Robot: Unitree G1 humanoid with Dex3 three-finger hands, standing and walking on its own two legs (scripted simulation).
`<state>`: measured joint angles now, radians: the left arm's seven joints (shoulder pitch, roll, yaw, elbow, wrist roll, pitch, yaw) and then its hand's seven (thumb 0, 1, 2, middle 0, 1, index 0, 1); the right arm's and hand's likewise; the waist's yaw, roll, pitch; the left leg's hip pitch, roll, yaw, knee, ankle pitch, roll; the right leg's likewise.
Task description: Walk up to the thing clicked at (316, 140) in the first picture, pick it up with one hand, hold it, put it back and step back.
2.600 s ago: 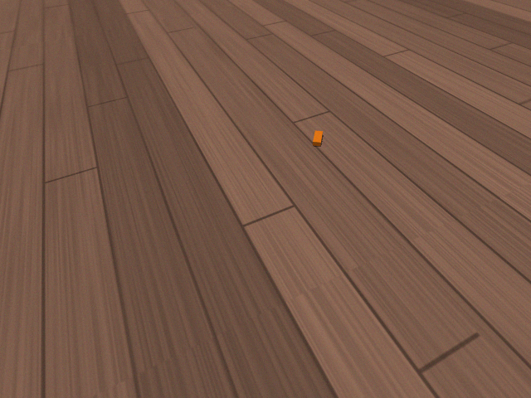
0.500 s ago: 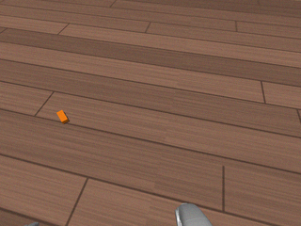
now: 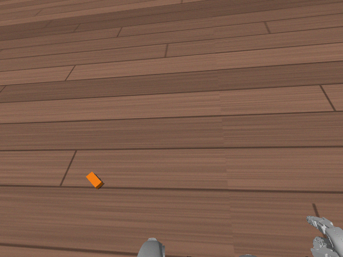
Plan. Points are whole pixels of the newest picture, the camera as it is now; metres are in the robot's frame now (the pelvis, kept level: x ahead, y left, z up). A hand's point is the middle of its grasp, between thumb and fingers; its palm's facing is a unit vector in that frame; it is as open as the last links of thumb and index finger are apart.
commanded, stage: walk up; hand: left
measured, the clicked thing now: (94, 180) +0.70 +0.66 -0.73
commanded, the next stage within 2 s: none
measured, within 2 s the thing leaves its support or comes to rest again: neither
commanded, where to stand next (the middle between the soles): +0.26 +0.76 m, yaw -44 degrees
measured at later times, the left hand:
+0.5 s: hand (24, 221) +0.26 +0.50 -0.12, palm faces -0.28 -0.75 -0.60, open 7.4 cm
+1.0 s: hand out of the picture +0.36 +0.76 -0.13, palm faces -0.37 -0.71 -0.60, open 7.4 cm
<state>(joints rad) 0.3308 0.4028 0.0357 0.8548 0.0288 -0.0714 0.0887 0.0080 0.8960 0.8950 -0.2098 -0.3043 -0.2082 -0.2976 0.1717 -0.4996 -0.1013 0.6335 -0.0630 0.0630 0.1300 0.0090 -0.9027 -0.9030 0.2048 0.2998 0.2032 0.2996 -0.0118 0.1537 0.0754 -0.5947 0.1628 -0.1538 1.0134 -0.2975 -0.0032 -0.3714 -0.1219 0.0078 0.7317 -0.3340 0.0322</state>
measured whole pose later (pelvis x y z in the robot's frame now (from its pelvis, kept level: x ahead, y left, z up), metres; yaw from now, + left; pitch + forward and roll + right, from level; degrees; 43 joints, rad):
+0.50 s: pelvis +0.10 +0.22 -0.01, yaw -15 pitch +0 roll -3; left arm 0.31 0.42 0.06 0.78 0.01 -0.06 0.11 0.00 0.90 0.90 -0.21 -0.30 -0.21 -0.30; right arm 0.29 -0.43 -0.11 0.69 -0.08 0.10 0.05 0.01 -0.90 -0.90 0.20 0.30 0.20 0.30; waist -0.08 0.15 0.15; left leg -0.50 0.02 0.09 1.13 -0.52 0.00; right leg -0.50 0.03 -0.13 0.81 -0.33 -0.07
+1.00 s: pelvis +0.15 +0.49 -0.01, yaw -24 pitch +0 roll -2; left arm 0.29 0.50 0.08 0.85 0.00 -0.03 0.12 0.01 0.90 0.90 -0.20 -0.30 -0.20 -0.30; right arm 0.25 -0.40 -0.09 0.67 -0.08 0.08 0.05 0.01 -0.90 -0.90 0.20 0.30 0.20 0.30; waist -0.05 0.05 0.14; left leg -0.46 0.06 0.06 0.94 -0.48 0.03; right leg -0.70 0.03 0.04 1.30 -0.49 -0.05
